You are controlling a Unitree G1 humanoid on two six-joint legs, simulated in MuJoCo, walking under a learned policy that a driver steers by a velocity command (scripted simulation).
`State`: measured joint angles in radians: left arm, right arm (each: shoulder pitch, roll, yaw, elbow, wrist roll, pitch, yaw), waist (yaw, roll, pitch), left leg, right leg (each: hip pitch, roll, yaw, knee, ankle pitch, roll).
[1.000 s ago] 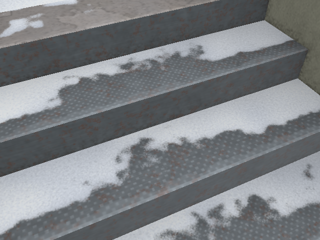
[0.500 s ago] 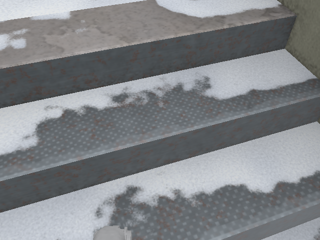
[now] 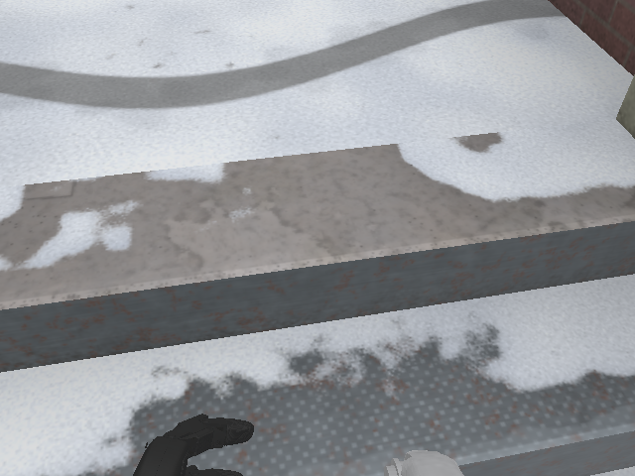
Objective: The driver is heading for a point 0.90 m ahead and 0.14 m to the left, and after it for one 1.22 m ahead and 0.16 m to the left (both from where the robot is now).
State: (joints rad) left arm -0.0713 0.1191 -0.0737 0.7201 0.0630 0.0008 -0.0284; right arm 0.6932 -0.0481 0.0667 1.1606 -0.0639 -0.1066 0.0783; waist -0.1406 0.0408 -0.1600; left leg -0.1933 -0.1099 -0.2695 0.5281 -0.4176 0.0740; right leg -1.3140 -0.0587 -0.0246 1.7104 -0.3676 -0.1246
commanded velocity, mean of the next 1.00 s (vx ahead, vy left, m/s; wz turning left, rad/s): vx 0.50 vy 0.00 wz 0.46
